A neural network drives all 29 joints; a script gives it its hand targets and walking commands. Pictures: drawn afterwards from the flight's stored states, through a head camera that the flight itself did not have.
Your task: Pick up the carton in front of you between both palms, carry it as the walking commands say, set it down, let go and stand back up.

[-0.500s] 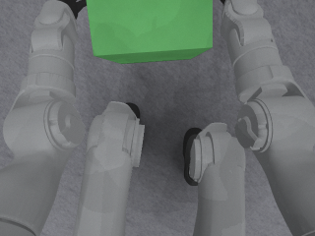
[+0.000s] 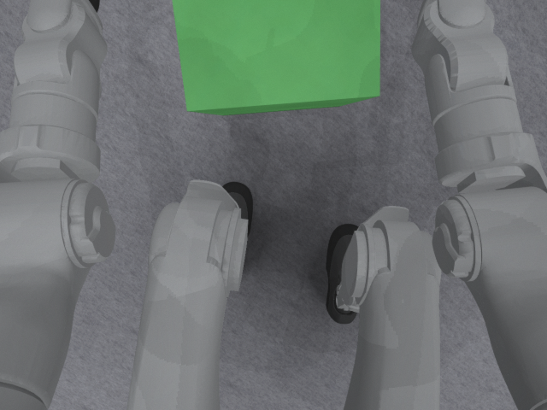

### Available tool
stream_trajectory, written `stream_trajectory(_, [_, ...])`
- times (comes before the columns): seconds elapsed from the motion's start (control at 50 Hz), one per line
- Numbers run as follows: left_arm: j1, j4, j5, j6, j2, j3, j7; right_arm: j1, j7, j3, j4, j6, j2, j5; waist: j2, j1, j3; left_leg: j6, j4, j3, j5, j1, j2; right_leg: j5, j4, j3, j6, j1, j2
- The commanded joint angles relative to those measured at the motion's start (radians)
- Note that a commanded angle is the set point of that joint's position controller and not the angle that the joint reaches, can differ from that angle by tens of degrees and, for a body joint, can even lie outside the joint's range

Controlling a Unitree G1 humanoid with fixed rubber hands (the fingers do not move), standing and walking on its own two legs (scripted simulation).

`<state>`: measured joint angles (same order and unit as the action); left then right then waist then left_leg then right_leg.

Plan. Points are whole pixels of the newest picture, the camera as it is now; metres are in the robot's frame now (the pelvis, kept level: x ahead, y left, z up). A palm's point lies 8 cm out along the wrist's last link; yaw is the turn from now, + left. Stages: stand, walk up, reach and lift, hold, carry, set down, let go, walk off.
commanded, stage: set down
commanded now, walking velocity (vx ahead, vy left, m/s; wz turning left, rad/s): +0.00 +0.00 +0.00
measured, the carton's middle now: (276, 33) +0.52 +0.09 -0.26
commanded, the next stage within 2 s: let go in 0.84 s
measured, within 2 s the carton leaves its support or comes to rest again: neither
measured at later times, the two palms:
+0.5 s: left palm out of the picture +0.49 +0.31 +0.02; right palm out of the picture +0.57 -0.08 +0.02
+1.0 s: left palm out of the picture +0.48 +0.30 +0.16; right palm out of the picture +0.55 -0.09 +0.16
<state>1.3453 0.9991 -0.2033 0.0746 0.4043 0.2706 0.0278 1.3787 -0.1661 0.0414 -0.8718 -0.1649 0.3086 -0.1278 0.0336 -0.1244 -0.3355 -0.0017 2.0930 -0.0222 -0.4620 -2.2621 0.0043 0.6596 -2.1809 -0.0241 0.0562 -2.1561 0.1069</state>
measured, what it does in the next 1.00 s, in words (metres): rises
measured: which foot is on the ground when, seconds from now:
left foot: down 0.00-1.00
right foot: down 0.00-1.00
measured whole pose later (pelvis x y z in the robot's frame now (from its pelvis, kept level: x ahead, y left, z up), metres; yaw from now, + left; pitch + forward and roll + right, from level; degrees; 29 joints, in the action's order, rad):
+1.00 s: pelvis +0.05 +0.01 +0.26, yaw +1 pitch +44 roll -3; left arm 0.92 0.78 0.04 0.13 0.27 0.39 -0.08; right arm 1.00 -0.10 0.24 -0.79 -0.18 0.16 0.08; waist 0.04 -0.10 0.08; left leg 0.00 1.12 -0.04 -0.28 -1.60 -0.02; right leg 0.41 -1.15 -0.06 0.04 -1.51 0.07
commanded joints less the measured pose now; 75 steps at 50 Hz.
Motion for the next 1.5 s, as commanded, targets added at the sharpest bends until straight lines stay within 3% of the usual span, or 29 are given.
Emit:
stream_trajectory(0.0, [0.167,-0.160,0.055,0.047,0.153,0.029,0.021,0.250,0.004,0.069,0.081,-0.040,0.050,0.033,-0.032,-0.090,1.344,-0.027,-0.270,0.085,0.272,0.980,-0.037,-0.070,0.314,0.142,-0.027,0.331,0.036])
stream_trajectory(0.06, [0.134,-0.150,0.084,0.050,0.068,0.028,0.005,0.178,0.020,0.133,-0.006,-0.033,0.040,0.079,-0.056,-0.047,1.209,-0.045,-0.316,0.083,0.212,0.879,-0.032,-0.052,0.365,0.132,-0.031,0.275,0.037])
stream_trajectory(0.14, [0.085,-0.141,0.108,0.032,0.040,0.050,-0.010,0.139,0.026,0.176,-0.032,-0.001,0.027,0.119,-0.047,-0.024,1.216,-0.054,-0.343,0.085,0.299,0.864,-0.039,-0.140,0.424,0.111,-0.022,0.294,0.034])
stream_trajectory(0.2, [0.057,-0.164,0.119,0.029,0.041,0.066,-0.022,0.122,0.027,0.183,-0.009,0.007,0.024,0.133,-0.033,-0.030,1.262,-0.054,-0.379,0.089,0.341,0.881,-0.044,-0.175,0.471,0.105,-0.017,0.337,0.034])
stream_trajectory(0.36, [-0.046,-0.306,0.127,0.077,0.112,0.121,-0.037,0.111,0.022,0.099,0.211,-0.043,-0.015,0.093,0.065,-0.093,1.525,-0.042,-0.515,0.112,0.462,1.008,-0.062,-0.287,0.604,0.109,0.001,0.629,0.044])
stream_trajectory(0.46, [-0.072,-0.343,0.114,0.102,0.108,0.116,-0.056,0.082,0.026,0.098,0.259,-0.074,-0.014,0.099,0.079,-0.070,1.524,-0.039,-0.604,0.109,0.480,1.065,-0.064,-0.321,0.693,0.105,0.001,0.717,0.041])
stream_trajectory(0.6, [-0.091,-0.299,0.131,0.095,0.050,0.093,-0.080,-0.012,0.046,0.165,0.159,-0.062,-0.010,0.138,-0.002,-0.026,1.396,-0.050,-0.744,0.091,0.484,1.217,-0.057,-0.288,0.856,0.100,0.000,0.662,0.030])
stream_trajectory(0.7, [-0.119,-0.279,0.177,0.070,0.018,0.112,-0.083,-0.048,0.067,0.193,0.129,-0.023,-0.021,0.155,-0.035,-0.030,1.356,-0.053,-0.842,0.078,0.519,1.328,-0.053,-0.306,0.959,0.089,-0.001,0.672,0.025])
stream_trajectory(0.82, [-0.171,-0.282,0.222,0.046,0.009,0.147,-0.083,-0.088,0.083,0.191,0.128,0.002,-0.041,0.167,-0.005,-0.043,1.340,-0.043,-0.958,0.069,0.555,1.391,-0.049,-0.364,1.072,0.075,0.004,0.801,0.017])
stream_trajectory(0.94, [-0.378,-0.341,0.266,0.041,-0.013,0.115,-0.126,-0.341,0.054,0.213,0.217,0.002,-0.097,0.248,0.003,0.007,1.424,-0.031,-1.051,0.067,0.657,1.569,-0.053,-0.513,1.190,0.059,0.020,1.029,0.013])
stream_trajectory(1.0, [-0.526,-0.401,0.287,0.038,-0.006,0.082,-0.147,-0.483,0.041,0.195,0.317,0.006,-0.134,0.266,-0.014,0.001,1.391,-0.017,-1.107,0.059,0.675,1.684,-0.052,-0.521,1.260,0.048,0.021,1.094,0.006])
stream_trajectory(1.08, [-0.668,-0.494,0.282,0.017,0.000,0.021,-0.158,-0.620,0.043,0.150,0.427,0.028,-0.150,0.231,-0.043,-0.006,1.254,-0.005,-1.190,0.031,0.633,1.804,-0.042,-0.446,1.350,0.045,0.011,1.125,-0.007])
stream_trajectory(1.16, [-0.813,-0.506,0.254,-0.011,-0.038,-0.032,-0.156,-0.770,0.068,0.127,0.430,0.066,-0.145,0.209,-0.060,0.014,1.092,-0.009,-1.268,-0.011,0.604,1.907,-0.025,-0.388,1.418,0.050,-0.004,1.123,-0.017])
stream_trajectory(1.28, [-1.063,-0.502,0.216,-0.048,-0.091,-0.092,-0.139,-1.026,0.114,0.129,0.382,0.120,-0.121,0.216,-0.093,0.048,0.956,-0.025,-1.354,-0.058,0.675,2.082,-0.011,-0.399,1.496,0.047,-0.019,1.176,-0.024])
stream_trajectory(1.38, [-1.251,-0.556,0.194,-0.078,-0.106,-0.141,-0.116,-1.220,0.144,0.116,0.386,0.155,-0.097,0.209,-0.100,0.072,0.864,-0.032,-1.427,-0.082,0.760,2.198,-0.004,-0.445,1.576,0.032,-0.033,1.332,-0.034])
stream_trajectory(1.48, [-1.421,-0.627,0.179,-0.103,-0.112,-0.176,-0.099,-1.364,0.165,0.087,0.432,0.184,-0.076,0.191,-0.078,0.077,0.740,-0.038,-1.516,-0.052,0.754,2.226,-0.018,-0.511,1.674,0.016,-0.044,1.572,-0.045])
